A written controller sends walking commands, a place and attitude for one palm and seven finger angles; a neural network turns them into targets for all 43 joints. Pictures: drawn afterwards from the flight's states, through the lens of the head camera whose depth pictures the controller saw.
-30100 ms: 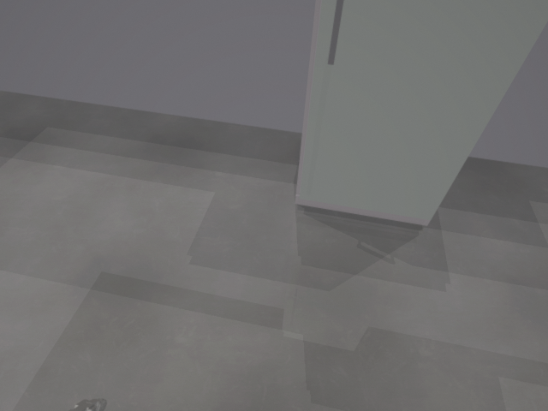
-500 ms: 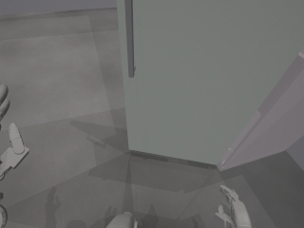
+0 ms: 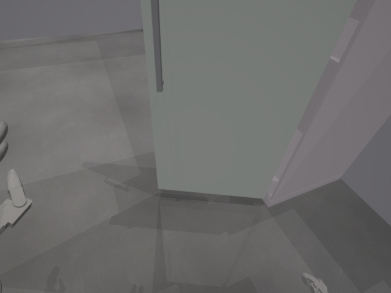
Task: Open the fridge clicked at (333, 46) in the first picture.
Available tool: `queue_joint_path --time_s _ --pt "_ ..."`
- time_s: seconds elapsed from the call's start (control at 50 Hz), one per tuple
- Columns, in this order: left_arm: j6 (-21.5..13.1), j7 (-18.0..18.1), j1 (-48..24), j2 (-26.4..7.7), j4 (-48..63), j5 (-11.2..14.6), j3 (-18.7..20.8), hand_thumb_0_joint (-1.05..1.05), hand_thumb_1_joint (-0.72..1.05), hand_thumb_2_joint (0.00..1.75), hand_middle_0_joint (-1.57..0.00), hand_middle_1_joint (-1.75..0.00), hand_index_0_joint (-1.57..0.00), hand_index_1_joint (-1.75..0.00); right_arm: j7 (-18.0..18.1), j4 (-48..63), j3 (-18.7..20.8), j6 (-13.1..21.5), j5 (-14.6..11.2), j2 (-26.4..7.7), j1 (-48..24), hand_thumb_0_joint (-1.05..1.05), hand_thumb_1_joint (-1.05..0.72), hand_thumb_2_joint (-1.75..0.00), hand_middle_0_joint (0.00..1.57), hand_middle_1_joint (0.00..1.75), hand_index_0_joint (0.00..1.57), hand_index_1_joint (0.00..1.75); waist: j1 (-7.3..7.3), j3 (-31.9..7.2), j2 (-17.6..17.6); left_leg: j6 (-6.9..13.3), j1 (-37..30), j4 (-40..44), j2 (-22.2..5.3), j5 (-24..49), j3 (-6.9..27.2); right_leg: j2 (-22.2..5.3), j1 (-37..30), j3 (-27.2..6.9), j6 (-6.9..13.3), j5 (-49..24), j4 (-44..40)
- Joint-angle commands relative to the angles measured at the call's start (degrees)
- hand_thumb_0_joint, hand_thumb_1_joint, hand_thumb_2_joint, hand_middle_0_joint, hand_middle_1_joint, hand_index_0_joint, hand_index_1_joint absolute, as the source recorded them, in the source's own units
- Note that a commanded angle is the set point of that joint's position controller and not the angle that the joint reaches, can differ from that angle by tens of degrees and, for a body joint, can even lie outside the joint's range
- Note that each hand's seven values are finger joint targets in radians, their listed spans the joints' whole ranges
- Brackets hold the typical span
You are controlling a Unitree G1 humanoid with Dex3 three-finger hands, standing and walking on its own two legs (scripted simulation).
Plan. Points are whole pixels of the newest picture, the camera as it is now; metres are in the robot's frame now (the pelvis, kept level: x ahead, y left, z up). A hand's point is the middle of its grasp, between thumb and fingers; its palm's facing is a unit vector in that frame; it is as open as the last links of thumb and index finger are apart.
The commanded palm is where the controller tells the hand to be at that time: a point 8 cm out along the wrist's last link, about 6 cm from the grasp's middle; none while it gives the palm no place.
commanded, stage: stop stepping back and stand still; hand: left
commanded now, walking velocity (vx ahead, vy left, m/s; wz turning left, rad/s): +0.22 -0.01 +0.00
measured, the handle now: (157, 17) +0.78 +0.17 +0.25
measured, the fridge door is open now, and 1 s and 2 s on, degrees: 63 63 63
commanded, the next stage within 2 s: let the arm hang, fingers relaxed in 0.54 s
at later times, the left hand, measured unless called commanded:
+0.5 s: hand out of the picture +0.14 +0.28 +0.17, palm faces +0.50 -0.77 -0.40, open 7.4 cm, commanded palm +0.08 +0.31 +0.19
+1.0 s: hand out of the picture -0.03 +0.21 -0.17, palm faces +0.07 -0.98 -0.19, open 6.9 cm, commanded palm none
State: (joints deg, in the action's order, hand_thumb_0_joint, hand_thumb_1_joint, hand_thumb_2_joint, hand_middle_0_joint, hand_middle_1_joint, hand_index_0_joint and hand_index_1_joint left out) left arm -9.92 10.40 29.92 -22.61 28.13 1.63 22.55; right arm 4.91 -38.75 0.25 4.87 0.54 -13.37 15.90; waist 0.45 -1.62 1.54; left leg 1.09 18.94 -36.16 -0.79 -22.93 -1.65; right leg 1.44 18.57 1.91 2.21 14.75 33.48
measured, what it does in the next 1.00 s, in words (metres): steps on the spot: left foot, then left foot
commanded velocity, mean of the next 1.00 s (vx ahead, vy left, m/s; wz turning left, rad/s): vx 0.07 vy -0.01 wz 0.00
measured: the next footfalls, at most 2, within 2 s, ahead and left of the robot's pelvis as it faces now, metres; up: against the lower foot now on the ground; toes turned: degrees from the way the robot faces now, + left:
left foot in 0.42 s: +0.05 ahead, +0.15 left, +0.00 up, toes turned +5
left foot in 0.82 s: +0.01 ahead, +0.15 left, +0.00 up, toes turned +10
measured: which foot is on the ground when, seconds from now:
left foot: down 0.00-0.18, up 0.20-0.40, down 0.42-0.58, up 0.60-0.80, down 0.82-1.00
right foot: down 0.00-1.00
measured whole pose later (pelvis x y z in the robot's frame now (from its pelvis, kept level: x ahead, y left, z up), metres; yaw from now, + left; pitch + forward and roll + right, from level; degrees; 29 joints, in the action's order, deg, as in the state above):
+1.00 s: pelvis -0.06 +0.02 +0.01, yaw +4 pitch -1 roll -1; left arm 2.4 1.3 14.9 -11.7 -55.3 -1.0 0.9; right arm -0.1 -56.0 -0.3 -2.9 1.9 -11.5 14.7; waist 0.5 3.7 2.0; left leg -0.2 16.2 -29.9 -3.5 -13.0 -4.9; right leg -0.4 15.2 5.7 1.6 12.6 28.3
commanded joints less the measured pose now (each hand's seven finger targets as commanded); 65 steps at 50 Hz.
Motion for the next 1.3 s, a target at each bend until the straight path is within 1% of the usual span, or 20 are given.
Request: queue_joint_path --time_s 0.0,0.04,0.12,0.14,0.16,0.18,0.24,0.34,0.4,0.42,0.48,0.52,0.56,0.6,0.62,0.68,0.76,0.8,0.94,1.28 --pt "-4.4 1.3 -6.3 -11.2 9.8 -0.6 7.4 0.0 0.9 0.9 -0.2 -0.3 -0.2 -0.3 1.4 9.3 1.7 4.0 0.3 -6.9 -8.2 0.0 -0.9 -0.9 0.2 0.3 0.2 0.3 0.75 1.6 -14.8 4.9 0.8 20.9 -10.4 -21.8 16.5 -1.3 4.9 -2.5 -0.1 16.9 3.1" --pt "-3.9 0.8 -7.3 -11.0 9.6 -1.7 7.1 0.0 0.9 0.9 -0.2 -0.3 -0.2 -0.3 1.2 10.0 2.0 4.0 0.7 -6.3 -9.3 0.0 -0.9 -0.9 0.2 0.3 0.2 0.3 0.18 3.6 -17.7 6.5 11.8 29.7 -14.2 -29.1 21.6 1.9 -2.5 2.0 -1.0 12.2 18.3" --pt "-3.6 0.2 -2.7 -8.9 6.0 -1.1 5.6 0.0 0.9 0.9 -0.2 -0.3 -0.2 -0.3 0.5 9.9 2.1 4.2 0.5 -6.4 -8.8 0.0 -0.9 -0.9 0.2 0.3 0.2 0.3 -0.95 2.6 -9.5 3.5 14.5 18.1 -8.5 -18.6 9.1 0.0 -14.7 1.9 0.5 13.6 -4.1" --pt "-3.7 0.0 -3.3 -9.8 7.0 -1.4 5.8 0.0 0.9 0.9 -0.2 -0.3 -0.2 -0.3 0.4 10.5 2.6 3.7 0.7 -6.2 -9.0 0.0 -0.9 -0.9 0.2 0.3 0.2 0.3 -0.98 3.3 -2.3 1.6 17.6 4.7 -3.3 -15.2 3.9 -5.4 -14.3 -8.7 4.1 19.6 -12.5" --pt "-3.9 -0.1 -5.3 -12.1 8.2 -1.0 7.5 0.0 0.9 0.9 -0.2 -0.3 -0.2 -0.3 0.1 10.9 2.9 3.2 0.8 -5.5 -9.4 0.0 -0.9 -0.9 0.2 0.3 0.2 0.3 -0.81 4.1 10.7 -0.5 21.0 -14.3 0.9 -6.6 -0.7 -18.6 -9.9 -30.6 10.3 30.9 -23.3" --pt "-5.1 0.1 -8.9 -13.0 10.0 -0.4 8.7 0.0 0.9 0.9 -0.2 -0.3 -0.2 -0.3 -0.2 10.0 2.9 3.8 1.2 -6.6 -8.9 0.0 -0.9 -0.9 0.2 0.3 0.2 0.3 -0.58 4.3 9.2 -1.5 20.4 -23.9 -0.5 -2.4 0.6 -23.4 -6.6 -33.9 12.2 23.9 -26.0" --pt "-4.9 -0.1 -6.8 -10.9 7.4 0.0 7.2 0.0 0.9 0.9 -0.2 -0.3 -0.2 -0.3 -0.7 7.9 2.2 4.1 0.3 -4.8 -6.1 0.0 -0.9 -0.9 0.2 0.3 0.2 0.3 0.63 1.9 3.1 -1.1 9.5 -19.0 -3.1 0.2 1.0 -17.7 1.5 -20.4 8.3 23.4 -22.3" --pt "-4.8 0.4 -9.2 -10.4 7.1 0.0 6.1 0.0 0.9 0.9 -0.2 -0.3 -0.2 -0.3 1.3 8.5 1.3 4.7 0.4 -4.8 -7.6 0.0 -0.9 -0.9 0.2 0.3 0.2 0.3 0.56 2.6 0.5 0.8 -9.6 3.4 -1.0 -1.7 -4.5 -12.0 10.6 -11.1 4.5 28.0 -15.3" --pt "-5.2 0.4 -10.7 -10.5 10.1 0.0 7.2 0.0 0.9 0.9 -0.2 -0.3 -0.2 -0.3 1.5 10.4 2.1 4.8 0.1 -7.5 -8.4 0.0 -0.9 -0.9 0.2 0.3 0.2 0.3 -0.12 0.5 -15.7 7.3 -7.0 23.1 -16.1 -15.0 19.2 1.0 8.0 2.2 -1.9 14.2 13.0" --pt "-5.1 0.1 -11.5 -11.5 10.6 -0.3 7.6 0.0 0.9 0.9 -0.2 -0.3 -0.2 -0.3 1.4 9.9 1.7 5.0 0.3 -5.6 -9.2 0.0 -0.9 -0.9 0.2 0.3 0.2 0.3 0.02 1.7 -16.0 8.5 -1.3 26.6 -17.4 -20.0 21.6 0.1 6.3 0.4 -2.2 14.7 20.3" --pt "-4.0 -0.6 -5.6 -9.4 9.1 -0.4 6.5 0.0 0.9 0.9 -0.2 -0.3 -0.2 -0.3 -0.2 10.6 2.0 5.4 -0.2 -5.7 -9.3 0.0 -0.9 -0.9 0.2 0.3 0.2 0.3 -0.96 2.6 -16.7 6.3 8.9 24.8 -13.7 -19.2 12.0 -0.6 -5.9 1.6 -1.6 12.7 10.4" --pt "-3.5 -0.3 -4.3 -10.0 8.7 -0.7 6.4 0.0 0.9 0.9 -0.2 -0.3 -0.2 -0.3 -0.4 11.3 1.9 5.0 -0.4 -5.7 -9.5 0.0 -0.9 -0.9 0.2 0.3 0.2 0.3 -1.28 3.9 -9.0 3.1 14.5 14.8 -9.0 -18.6 5.4 -1.5 -13.3 -0.1 -0.4 11.9 -3.8" --pt "-2.9 -0.2 -7.0 -12.9 10.7 0.1 7.9 0.0 0.9 0.9 -0.2 -0.3 -0.2 -0.3 -0.7 12.1 2.2 4.7 -0.1 -4.5 -10.5 0.0 -0.9 -0.9 0.2 0.3 0.2 0.3 -1.72 5.0 15.2 -1.0 16.7 -18.2 1.2 -6.0 -2.1 -20.2 -3.6 -33.9 8.5 29.7 -26.2" --pt "-3.7 0.0 -9.0 -12.1 10.8 0.7 8.0 0.0 0.9 0.9 -0.2 -0.3 -0.2 -0.3 -1.3 8.9 1.3 5.2 0.4 -4.2 -8.4 0.0 -0.9 -0.9 0.2 0.3 0.2 0.3 0.05 2.7 3.4 -1.7 12.5 -22.4 -1.6 -0.1 1.5 -19.2 -2.3 -27.9 9.1 17.8 -23.4" --pt "5.5 -6.8 -10.6 0.4 -35.6 -5.0 -12.4 0.0 0.9 0.9 -0.2 -0.3 -0.2 -0.3 -6.4 -2.6 4.9 4.4 1.1 -11.5 -8.9 0.0 -0.9 -0.9 0.2 0.3 0.2 0.3 2.84 4.9 -1.4 -1.6 18.8 -23.8 -6.4 -5.1 -0.2 -21.4 -1.6 -9.7 8.0 -17.5 -9.8" --pt "9.4 -8.8 -11.5 3.4 -41.7 -3.7 -15.6 0.0 0.9 0.9 -0.2 -0.3 -0.2 -0.3 -6.3 0.3 2.7 -3.5 0.0 -4.2 -1.3 0.0 -0.9 -0.9 0.2 0.3 0.2 0.3 1.79 -1.7 11.7 -2.2 9.4 -15.1 -1.8 -2.7 -3.1 -14.9 -6.0 -5.6 7.7 -23.3 -6.5" --pt "9.9 -8.9 -16.6 1.1 -55.6 -3.2 -18.5 0.0 0.9 0.9 -0.2 -0.3 -0.2 -0.3 -6.1 -2.3 2.9 -5.7 1.3 -6.1 -0.4 0.0 -0.9 -0.9 0.2 0.3 0.2 0.3 2.01 1.6 9.1 0.0 -5.2 6.1 -2.2 11.7 0.2 -11.8 1.4 -4.9 2.1 -9.2 -5.3" --pt "10.5 -9.4 -16.6 2.8 -61.2 -3.1 -19.7 0.0 0.9 0.9 -0.2 -0.3 -0.2 -0.3 -5.5 -3.5 2.7 -5.4 2.2 -10.3 -4.7 0.0 -0.9 -0.9 0.2 0.3 0.2 0.3 -0.85 1.9 -4.7 4.3 0.1 13.7 -11.6 11.4 9.3 -5.1 -0.9 -1.6 -1.7 4.6 -2.4" --pt "9.4 -9.2 -16.1 3.3 -79.7 -2.9 -20.1 0.0 0.9 0.9 -0.2 -0.3 -0.2 -0.3 -4.1 -13.8 1.0 -5.7 1.5 -4.5 -3.6 0.0 -0.9 -0.9 0.2 0.3 0.2 0.3 -0.26 0.0 -9.4 0.5 -3.1 15.6 -5.7 3.9 1.6 -7.4 -7.0 -5.7 0.5 1.4 -14.6" --pt "9.4 -8.4 -14.2 5.8 -92.8 -2.7 -22.1 0.0 0.9 0.9 -0.2 -0.3 -0.2 -0.3 -3.3 -24.6 1.0 -4.9 0.5 -2.0 1.8 0.0 -0.9 -0.9 0.2 0.3 0.2 0.3 0.04 2.6 -1.6 0.8 -9.2 19.0 -7.3 15.0 0.8 -7.7 -6.9 -2.8 -0.7 -7.0 -14.5"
